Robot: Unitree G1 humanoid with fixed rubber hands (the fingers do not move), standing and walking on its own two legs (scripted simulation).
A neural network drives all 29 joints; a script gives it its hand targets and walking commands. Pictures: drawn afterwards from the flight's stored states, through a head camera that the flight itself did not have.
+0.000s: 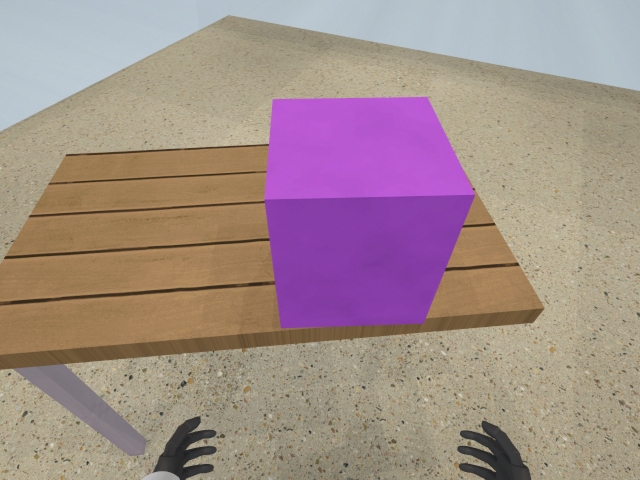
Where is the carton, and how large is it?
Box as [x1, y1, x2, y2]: [264, 97, 474, 327]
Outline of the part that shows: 427,97 273,99 264,199 281,327 423,323 474,196 474,193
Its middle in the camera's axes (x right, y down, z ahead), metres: +0.05 -0.04 +0.61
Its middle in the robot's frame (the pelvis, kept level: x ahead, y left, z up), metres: +0.49 -0.02 +0.06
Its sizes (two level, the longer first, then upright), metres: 0.236 0.229 0.279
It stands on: a table, 0.70 m high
